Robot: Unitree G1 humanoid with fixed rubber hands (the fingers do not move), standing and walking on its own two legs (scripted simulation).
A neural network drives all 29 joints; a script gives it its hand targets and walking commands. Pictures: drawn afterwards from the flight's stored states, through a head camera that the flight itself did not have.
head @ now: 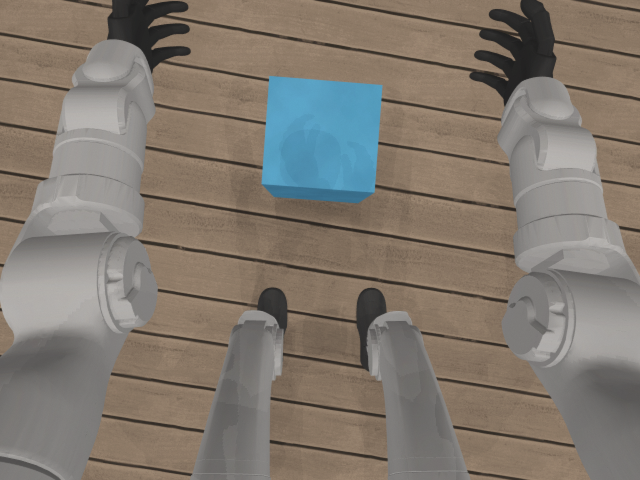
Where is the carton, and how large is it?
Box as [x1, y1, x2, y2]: [262, 76, 381, 202]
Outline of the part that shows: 269,76 262,184 274,196 347,202 358,202 374,192 381,85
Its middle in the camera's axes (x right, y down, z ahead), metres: +0.01 -0.19 +0.84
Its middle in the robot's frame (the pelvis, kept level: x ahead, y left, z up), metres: +0.55 +0.00 -0.53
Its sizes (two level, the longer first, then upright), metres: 0.210 0.200 0.250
